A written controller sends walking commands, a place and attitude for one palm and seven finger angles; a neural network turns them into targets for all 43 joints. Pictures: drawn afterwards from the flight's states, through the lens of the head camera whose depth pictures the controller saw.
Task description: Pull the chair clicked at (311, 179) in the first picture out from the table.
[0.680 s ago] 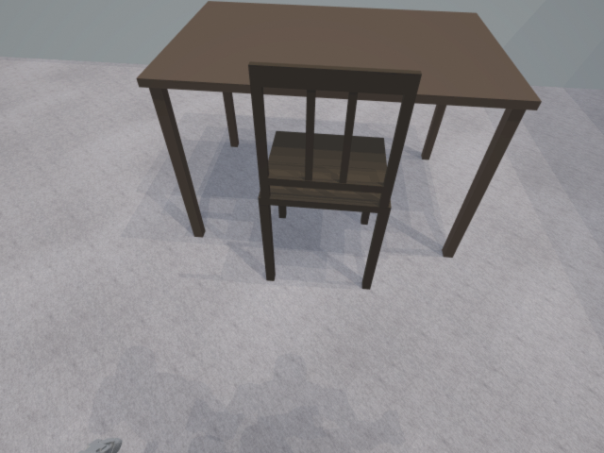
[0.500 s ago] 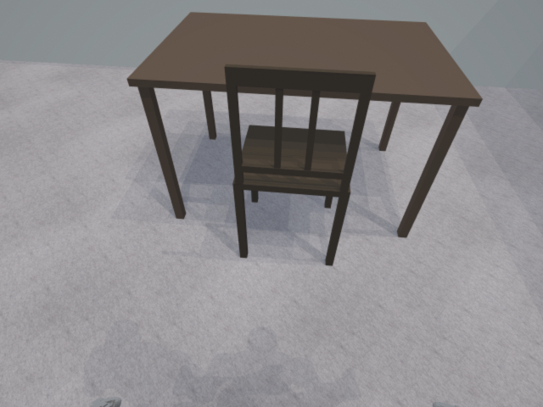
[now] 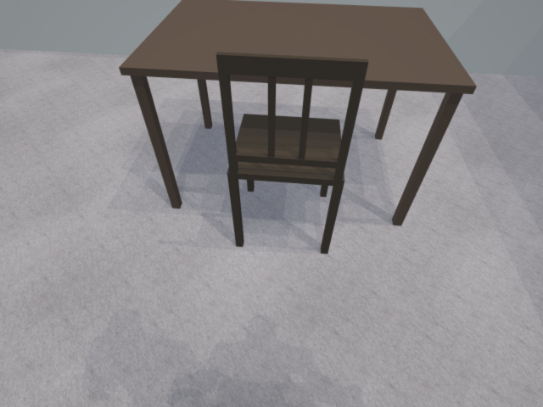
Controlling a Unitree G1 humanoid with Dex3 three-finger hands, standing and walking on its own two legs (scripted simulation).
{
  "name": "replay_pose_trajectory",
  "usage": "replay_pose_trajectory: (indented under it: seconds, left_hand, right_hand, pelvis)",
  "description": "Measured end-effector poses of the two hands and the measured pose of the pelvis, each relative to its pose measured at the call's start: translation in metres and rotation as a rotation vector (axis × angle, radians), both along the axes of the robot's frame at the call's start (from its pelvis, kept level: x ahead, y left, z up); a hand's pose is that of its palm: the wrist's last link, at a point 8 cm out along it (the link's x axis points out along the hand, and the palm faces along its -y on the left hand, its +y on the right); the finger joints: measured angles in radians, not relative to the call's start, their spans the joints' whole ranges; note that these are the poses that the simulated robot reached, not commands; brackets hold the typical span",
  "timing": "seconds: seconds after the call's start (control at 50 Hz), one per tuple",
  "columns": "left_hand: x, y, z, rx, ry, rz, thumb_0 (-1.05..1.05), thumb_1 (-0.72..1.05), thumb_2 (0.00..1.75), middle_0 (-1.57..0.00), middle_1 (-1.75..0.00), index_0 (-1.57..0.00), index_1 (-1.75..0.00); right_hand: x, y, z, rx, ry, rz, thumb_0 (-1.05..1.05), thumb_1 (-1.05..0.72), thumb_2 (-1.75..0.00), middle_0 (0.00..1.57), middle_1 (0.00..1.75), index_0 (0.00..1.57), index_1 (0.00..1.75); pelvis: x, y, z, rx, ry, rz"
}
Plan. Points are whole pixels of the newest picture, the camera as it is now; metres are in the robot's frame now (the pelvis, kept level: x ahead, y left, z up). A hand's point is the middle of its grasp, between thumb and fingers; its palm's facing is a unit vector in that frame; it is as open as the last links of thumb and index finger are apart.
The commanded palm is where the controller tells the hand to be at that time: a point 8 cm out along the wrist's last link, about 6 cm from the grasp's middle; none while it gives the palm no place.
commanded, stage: stand and wait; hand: left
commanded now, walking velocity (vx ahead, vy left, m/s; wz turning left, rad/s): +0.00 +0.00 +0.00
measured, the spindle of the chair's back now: (271, 119) +0.93 +0.05 -0.09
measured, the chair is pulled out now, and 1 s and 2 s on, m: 0.00 0.00 0.00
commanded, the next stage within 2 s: look at it before walking up in 0.14 s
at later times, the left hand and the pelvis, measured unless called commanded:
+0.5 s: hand out of the picture +0.10 +0.25 -0.15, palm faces -0.04 -0.94 -0.34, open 7.4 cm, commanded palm none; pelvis +0.01 +0.00 +0.00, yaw +0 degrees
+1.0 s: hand out of the picture +0.09 +0.24 -0.16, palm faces -0.02 -0.94 -0.33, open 7.4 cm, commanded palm none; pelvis +0.03 +0.00 +0.00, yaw -1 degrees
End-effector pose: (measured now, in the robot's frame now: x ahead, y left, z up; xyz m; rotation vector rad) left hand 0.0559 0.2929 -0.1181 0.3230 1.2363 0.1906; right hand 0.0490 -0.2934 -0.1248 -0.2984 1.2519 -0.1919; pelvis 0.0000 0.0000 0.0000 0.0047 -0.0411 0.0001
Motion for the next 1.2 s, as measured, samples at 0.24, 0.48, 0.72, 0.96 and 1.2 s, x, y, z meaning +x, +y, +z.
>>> replay_pose_trajectory:
  seconds: [0.24,0.48,0.72,0.96,1.2]
  left_hand:
    - [0.016,-0.003,0.002,-0.003,-0.026,-0.013,0.01,0.90,0.90,-0.20,-0.30,-0.20,-0.30]
    - [0.033,-0.002,0.002,-0.009,-0.042,-0.020,0.01,0.90,0.90,-0.20,-0.30,-0.20,-0.30]
    - [0.039,0.002,0.002,-0.005,-0.038,-0.014,0.01,0.90,0.90,-0.20,-0.30,-0.20,-0.30]
    - [0.038,0.002,0.001,-0.002,-0.028,0.000,0.01,0.90,0.90,-0.20,-0.30,-0.20,-0.30]
    - [0.013,-0.063,-0.032,-0.108,0.159,0.005,0.01,0.91,0.90,-0.20,-0.30,-0.20,-0.30]
  right_hand:
    - [0.006,0.003,0.000,0.010,-0.009,-0.003,0.01,-0.91,-0.90,0.20,0.30,0.21,0.30]
    - [0.030,0.006,0.004,0.003,-0.042,0.008,0.01,-0.91,-0.90,0.20,0.30,0.21,0.30]
    - [0.049,0.006,0.008,-0.006,-0.063,0.017,0.01,-0.91,-0.90,0.20,0.30,0.21,0.30]
    - [0.052,0.010,0.007,-0.001,-0.062,0.017,0.01,-0.91,-0.90,0.20,0.30,0.20,0.30]
    - [0.002,0.028,-0.034,0.126,0.071,-0.129,0.01,-0.91,-0.90,0.20,0.30,0.21,0.30]
  pelvis:
    - [0.004,0.000,0.001,-0.001,0.008,-0.003]
    - [0.013,0.002,0.001,-0.001,0.015,-0.007]
    - [0.022,0.003,0.002,-0.002,0.014,-0.007]
    - [0.027,0.004,0.002,-0.001,0.012,-0.011]
    - [0.068,-0.024,-0.015,0.019,0.012,-0.078]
